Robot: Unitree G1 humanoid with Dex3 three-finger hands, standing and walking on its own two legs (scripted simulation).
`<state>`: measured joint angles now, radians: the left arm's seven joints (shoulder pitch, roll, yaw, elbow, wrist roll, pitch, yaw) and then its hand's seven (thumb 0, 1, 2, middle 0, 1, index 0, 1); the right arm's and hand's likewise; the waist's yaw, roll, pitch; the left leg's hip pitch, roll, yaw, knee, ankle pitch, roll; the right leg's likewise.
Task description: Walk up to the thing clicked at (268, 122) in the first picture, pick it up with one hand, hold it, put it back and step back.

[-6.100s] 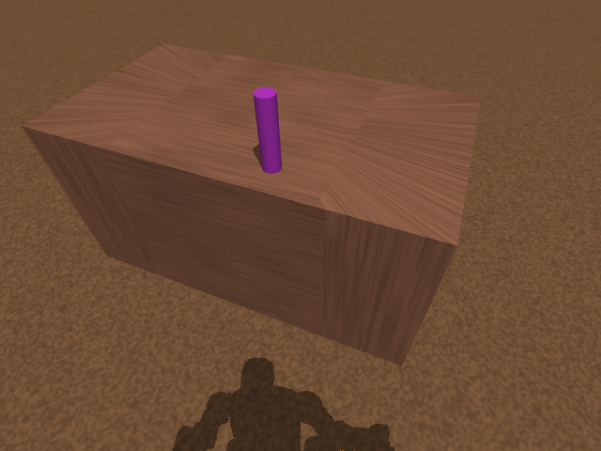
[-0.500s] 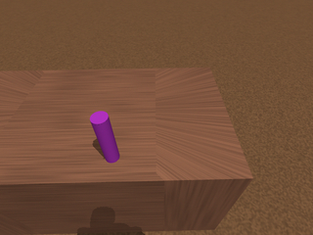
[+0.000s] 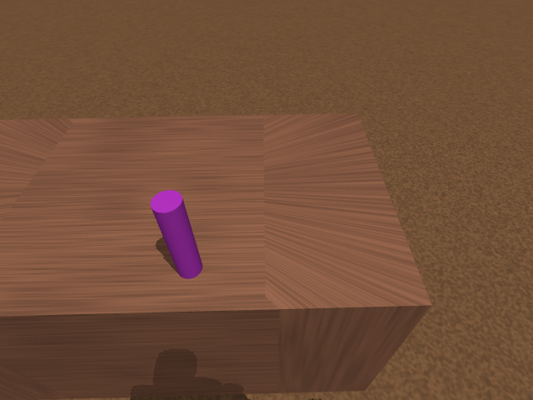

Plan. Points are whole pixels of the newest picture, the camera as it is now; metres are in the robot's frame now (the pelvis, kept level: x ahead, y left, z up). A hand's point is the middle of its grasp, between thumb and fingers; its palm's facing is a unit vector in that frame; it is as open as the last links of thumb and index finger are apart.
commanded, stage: stand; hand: left
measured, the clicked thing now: (179, 238) +0.44 +0.19 -0.03
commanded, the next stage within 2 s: rise first in 0.54 s
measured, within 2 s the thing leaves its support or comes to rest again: neither
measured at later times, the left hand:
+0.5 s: hand out of the picture +0.07 +0.26 -0.16, palm faces -0.02 -0.94 -0.35, open 7.4 cm
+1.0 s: hand out of the picture +0.18 +0.25 -0.11, palm faces +0.19 -0.93 -0.32, open 13.4 cm
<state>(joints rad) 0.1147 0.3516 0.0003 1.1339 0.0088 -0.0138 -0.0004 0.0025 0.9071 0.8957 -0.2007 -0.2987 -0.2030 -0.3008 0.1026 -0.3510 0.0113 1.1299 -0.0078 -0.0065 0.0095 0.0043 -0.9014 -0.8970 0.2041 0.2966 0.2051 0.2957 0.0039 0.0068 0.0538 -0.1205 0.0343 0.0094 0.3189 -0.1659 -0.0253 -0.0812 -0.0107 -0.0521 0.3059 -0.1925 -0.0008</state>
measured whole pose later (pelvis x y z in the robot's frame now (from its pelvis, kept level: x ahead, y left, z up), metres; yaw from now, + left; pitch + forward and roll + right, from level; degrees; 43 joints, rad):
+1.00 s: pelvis +0.00 +0.00 -0.01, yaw -1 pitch +2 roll +0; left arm 0.14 0.29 0.13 0.72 -0.05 -0.06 0.07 0.00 0.19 0.29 -0.07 -0.08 -0.08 -0.08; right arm 0.11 -0.27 -0.10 0.81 0.06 -0.05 -0.06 0.00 -0.14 -0.28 0.07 0.07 0.07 0.07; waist 0.02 0.01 0.00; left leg -0.25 0.03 0.03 0.42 -0.21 -0.02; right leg -0.23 -0.02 -0.03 0.43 -0.24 0.00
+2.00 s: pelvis -0.01 +0.00 +0.00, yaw +0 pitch -4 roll +0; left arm 0.44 0.28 0.17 0.06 -0.05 -0.12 0.05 -0.01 -0.53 0.04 -0.04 -0.05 -0.04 -0.05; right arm 0.23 -0.23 -0.10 0.64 0.02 -0.08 -0.06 -0.01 0.53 -0.04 0.06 0.05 0.06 0.05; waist 0.04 0.03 0.06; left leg -0.12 0.03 0.02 0.38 -0.20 -0.02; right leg -0.09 -0.02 -0.04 0.39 -0.23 0.00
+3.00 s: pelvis -0.01 +0.02 -0.01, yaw +0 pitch +2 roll -1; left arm -0.08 0.45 0.46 0.59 -0.26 -0.29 -0.36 -0.02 -0.55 0.06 -0.04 -0.05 -0.05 -0.05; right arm 0.18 -0.23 -0.07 0.70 0.04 -0.10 -0.07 -0.01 0.50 -0.06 0.06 0.05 0.06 0.05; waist -0.01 -0.01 0.00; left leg -0.32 0.02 0.01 0.55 -0.27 0.00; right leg -0.27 -0.03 -0.04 0.52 -0.28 0.02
